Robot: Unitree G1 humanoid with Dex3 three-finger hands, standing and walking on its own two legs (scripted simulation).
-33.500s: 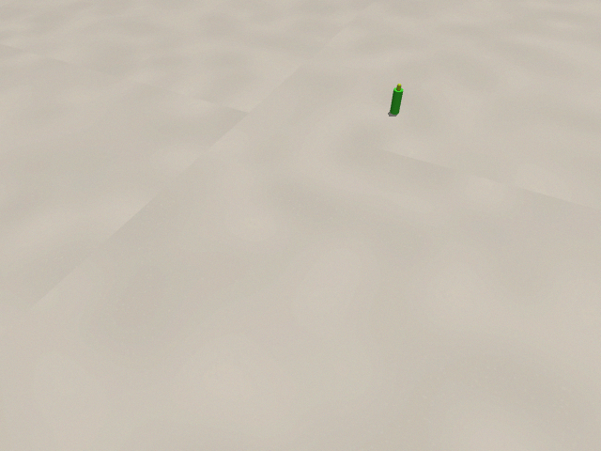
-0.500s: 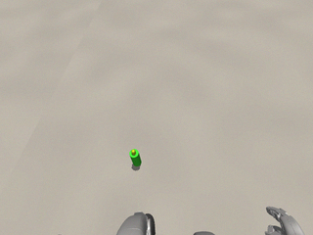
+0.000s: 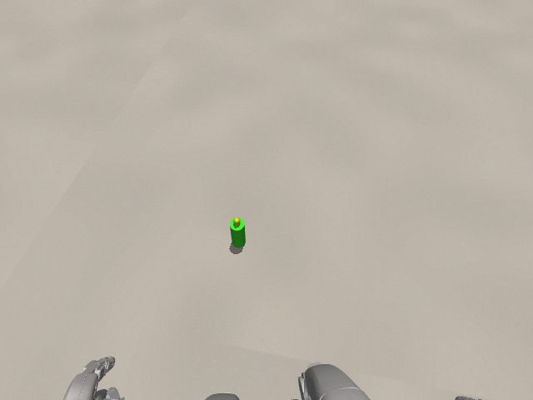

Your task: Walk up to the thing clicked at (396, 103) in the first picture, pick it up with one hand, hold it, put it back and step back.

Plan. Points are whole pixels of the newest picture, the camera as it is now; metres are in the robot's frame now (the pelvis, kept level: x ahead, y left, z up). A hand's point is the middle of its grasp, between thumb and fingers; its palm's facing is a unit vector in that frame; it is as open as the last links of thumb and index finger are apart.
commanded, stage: step back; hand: left
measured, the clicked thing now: (237, 231) +0.73 +0.11 -0.67
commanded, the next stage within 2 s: none
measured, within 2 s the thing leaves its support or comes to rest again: neither
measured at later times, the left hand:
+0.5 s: hand out of the picture -0.04 +0.24 -0.13, palm faces -0.04 -0.89 -0.45, open 7.4 cm
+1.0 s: hand out of the picture -0.25 +0.24 -0.16, palm faces -0.09 -0.92 -0.39, open 7.4 cm
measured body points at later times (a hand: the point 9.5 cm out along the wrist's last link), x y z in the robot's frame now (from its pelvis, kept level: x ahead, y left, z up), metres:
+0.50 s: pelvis -0.15 -0.02 +0.00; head -0.09 -0.05 +0.44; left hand -0.04 +0.29 -0.10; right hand -0.07 -0.35 -0.14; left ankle -0.18 +0.13 -0.67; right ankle -0.12 -0.14 -0.73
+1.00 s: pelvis -0.33 -0.03 -0.01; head -0.27 -0.03 +0.43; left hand -0.24 +0.28 -0.14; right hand -0.20 -0.36 -0.11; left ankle -0.21 +0.10 -0.73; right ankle -0.38 -0.16 -0.73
